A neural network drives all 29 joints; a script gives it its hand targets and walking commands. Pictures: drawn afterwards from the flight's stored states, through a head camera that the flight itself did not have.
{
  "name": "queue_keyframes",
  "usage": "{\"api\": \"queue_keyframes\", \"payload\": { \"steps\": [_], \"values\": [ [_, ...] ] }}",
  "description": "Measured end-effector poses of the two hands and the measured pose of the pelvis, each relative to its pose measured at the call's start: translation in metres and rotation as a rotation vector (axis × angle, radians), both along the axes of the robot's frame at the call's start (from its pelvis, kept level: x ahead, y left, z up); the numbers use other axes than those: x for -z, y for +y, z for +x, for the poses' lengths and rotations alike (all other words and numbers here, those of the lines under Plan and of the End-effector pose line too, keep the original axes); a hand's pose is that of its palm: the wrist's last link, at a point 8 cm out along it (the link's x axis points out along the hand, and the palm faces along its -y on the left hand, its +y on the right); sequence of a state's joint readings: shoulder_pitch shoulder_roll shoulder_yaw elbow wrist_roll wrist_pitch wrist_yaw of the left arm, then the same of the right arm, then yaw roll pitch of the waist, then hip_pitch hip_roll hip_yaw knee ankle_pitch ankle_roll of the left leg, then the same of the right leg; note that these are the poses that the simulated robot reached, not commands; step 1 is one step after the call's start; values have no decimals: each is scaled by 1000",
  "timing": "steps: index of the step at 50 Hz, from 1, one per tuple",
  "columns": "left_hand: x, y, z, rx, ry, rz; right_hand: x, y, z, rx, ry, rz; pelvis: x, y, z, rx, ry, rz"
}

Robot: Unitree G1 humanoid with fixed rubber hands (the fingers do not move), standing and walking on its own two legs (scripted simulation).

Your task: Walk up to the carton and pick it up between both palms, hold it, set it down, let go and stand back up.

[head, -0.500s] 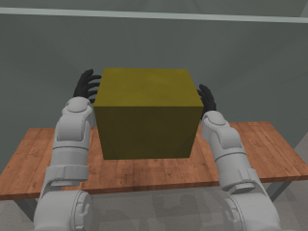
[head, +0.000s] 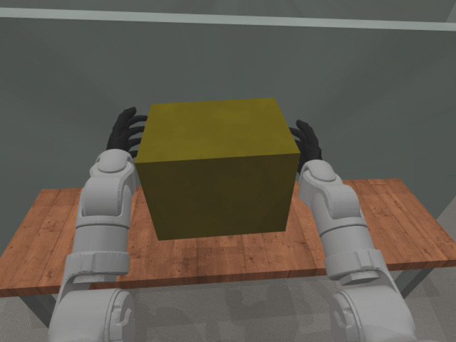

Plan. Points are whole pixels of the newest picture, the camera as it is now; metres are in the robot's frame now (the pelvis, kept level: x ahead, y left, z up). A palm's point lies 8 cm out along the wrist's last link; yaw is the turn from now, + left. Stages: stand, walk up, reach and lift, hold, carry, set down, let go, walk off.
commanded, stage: hold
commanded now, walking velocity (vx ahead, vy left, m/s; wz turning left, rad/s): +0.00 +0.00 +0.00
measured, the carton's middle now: (217, 167) +0.38 +0.00 +0.16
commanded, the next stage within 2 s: none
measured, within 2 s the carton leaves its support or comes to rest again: neither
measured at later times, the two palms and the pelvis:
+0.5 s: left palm (120, 149) +0.37 +0.16 +0.21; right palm (307, 167) +0.36 -0.16 +0.18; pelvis +0.00 +0.00 +0.00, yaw +0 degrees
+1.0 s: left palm (117, 154) +0.37 +0.16 +0.21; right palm (308, 163) +0.36 -0.16 +0.19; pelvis +0.00 +0.00 +0.00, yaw +0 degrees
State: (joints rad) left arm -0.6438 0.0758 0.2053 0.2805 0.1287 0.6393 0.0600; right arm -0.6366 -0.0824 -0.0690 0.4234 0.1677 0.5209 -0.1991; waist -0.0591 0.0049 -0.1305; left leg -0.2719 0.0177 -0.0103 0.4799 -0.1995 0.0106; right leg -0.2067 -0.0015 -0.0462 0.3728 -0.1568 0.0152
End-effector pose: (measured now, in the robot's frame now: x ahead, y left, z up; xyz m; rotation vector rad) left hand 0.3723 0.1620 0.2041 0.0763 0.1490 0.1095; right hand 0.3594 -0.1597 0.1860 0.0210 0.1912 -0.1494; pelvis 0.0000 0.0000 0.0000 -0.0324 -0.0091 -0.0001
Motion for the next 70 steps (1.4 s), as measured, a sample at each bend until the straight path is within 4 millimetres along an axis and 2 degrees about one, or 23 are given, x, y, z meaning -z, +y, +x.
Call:
{"api": "queue_keyframes", "payload": {
  "steps": [10, 18, 29, 37, 55, 62, 70],
  "values": [
    [-6, 0, -8, -1, -13, 4, -1, 0, -7, -2, -12, 2, 0, 0, -6, 0, -9, 0],
    [-11, -1, -6, -5, -16, 18, 5, 1, -6, -8, -14, 9, 0, 0, -7, 0, -10, 0],
    [-4, -1, 3, -6, 4, 22, 10, 1, 3, -8, 3, 10, 0, 0, 0, 0, 0, 0],
    [3, 1, 4, -3, 10, 9, 4, 2, 5, -3, 4, 4, 0, 1, 3, 0, 2, 0],
    [-7, 2, -9, -5, -14, 7, -3, 3, -7, -7, -20, 4, 0, 1, -5, -1, -16, -1],
    [-11, 2, -8, -9, -17, 19, 2, 3, -5, -11, -22, 10, 0, 1, -5, -1, -16, -1],
    [-6, 1, -2, -9, -4, 23, 7, 3, 1, -12, -10, 12, 0, 1, -2, -1, -10, -1]
  ]
}}
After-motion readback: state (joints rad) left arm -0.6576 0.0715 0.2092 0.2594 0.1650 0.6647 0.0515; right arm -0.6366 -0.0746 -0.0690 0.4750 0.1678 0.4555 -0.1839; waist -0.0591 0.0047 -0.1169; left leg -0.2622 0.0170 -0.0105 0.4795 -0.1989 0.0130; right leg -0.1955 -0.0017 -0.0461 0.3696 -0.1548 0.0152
